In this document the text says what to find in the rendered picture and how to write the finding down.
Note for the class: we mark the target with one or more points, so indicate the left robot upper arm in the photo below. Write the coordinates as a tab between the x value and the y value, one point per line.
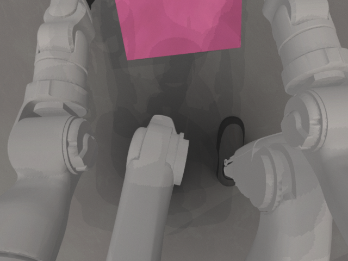
49	155

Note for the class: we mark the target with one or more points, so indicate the robot left shin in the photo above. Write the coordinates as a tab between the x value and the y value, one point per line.
139	136

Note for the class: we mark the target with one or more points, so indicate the carton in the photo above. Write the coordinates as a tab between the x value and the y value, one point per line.
157	28

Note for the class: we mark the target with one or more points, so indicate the robot right forearm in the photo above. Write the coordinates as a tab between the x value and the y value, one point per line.
307	43

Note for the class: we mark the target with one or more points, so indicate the right robot thigh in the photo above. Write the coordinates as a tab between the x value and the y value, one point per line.
298	224

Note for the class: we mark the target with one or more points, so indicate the right robot upper arm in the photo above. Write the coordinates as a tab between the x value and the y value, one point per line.
316	122

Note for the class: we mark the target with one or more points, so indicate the robot left forearm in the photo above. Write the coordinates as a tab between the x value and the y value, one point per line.
61	63

